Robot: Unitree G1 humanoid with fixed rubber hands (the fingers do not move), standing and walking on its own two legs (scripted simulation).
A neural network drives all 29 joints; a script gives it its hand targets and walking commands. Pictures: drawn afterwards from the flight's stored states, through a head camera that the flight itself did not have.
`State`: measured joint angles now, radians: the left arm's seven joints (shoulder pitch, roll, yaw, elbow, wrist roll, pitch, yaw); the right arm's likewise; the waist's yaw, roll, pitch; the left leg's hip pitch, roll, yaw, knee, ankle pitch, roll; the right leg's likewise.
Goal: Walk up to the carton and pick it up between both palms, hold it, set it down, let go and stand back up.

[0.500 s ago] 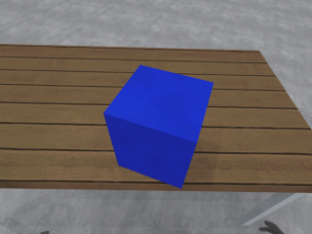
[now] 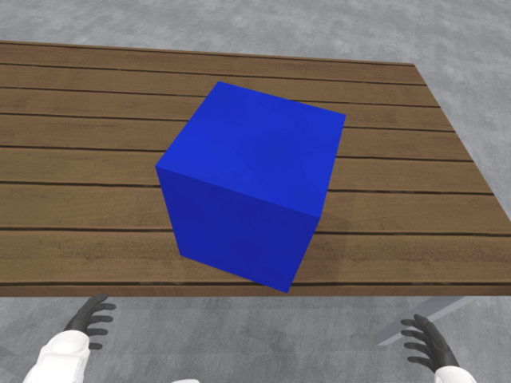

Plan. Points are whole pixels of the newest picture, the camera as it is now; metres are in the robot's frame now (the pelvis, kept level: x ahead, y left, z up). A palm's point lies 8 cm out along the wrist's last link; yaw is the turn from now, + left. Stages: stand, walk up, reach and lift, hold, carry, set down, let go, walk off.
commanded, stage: reach and lift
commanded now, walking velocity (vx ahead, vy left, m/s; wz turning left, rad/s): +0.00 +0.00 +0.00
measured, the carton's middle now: (254, 192) +0.40 +0.00 +0.05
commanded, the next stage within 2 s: none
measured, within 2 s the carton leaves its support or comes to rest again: neither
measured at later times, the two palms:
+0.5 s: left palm (52, 352) +0.17 +0.28 -0.03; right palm (417, 371) +0.14 -0.24 -0.03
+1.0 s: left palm (37, 324) +0.20 +0.29 +0.01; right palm (394, 354) +0.16 -0.19 +0.00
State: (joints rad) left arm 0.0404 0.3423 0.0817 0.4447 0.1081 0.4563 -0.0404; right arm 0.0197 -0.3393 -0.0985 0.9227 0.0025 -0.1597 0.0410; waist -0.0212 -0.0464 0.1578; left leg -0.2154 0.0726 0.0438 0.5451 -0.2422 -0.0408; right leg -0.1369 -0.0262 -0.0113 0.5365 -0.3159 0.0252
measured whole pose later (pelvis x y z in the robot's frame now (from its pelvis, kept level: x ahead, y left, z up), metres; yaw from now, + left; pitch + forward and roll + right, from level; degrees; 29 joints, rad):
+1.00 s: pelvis +0.02 +0.02 +0.02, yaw -4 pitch -6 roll +0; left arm 0.35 0.44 0.10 0.02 -0.15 0.27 -0.15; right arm 0.44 -0.07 -0.02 0.00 0.10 0.12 -0.20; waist 0.05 -0.03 0.14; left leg -0.03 0.06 0.13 0.32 -0.18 -0.01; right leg 0.03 -0.04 0.06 0.27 -0.19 0.05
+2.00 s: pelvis +0.03 +0.03 +0.01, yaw -3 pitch -7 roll +0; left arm 0.31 0.51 0.11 -0.22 -0.29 0.23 -0.20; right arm 0.49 -0.03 0.09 -0.37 0.18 0.21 -0.37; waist 0.05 -0.01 0.13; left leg -0.01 0.05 0.10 0.35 -0.21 -0.01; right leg 0.07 -0.05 0.04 0.26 -0.20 0.06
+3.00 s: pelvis +0.01 +0.03 +0.02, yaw -4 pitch -4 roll +0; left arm -0.45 0.52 0.14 0.08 -0.26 0.67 -0.19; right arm -0.26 -0.14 -0.02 -0.15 0.36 0.60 -0.41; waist -0.08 -0.04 0.07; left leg -0.09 0.04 0.11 0.30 -0.15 0.00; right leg -0.04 -0.05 0.06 0.26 -0.16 0.06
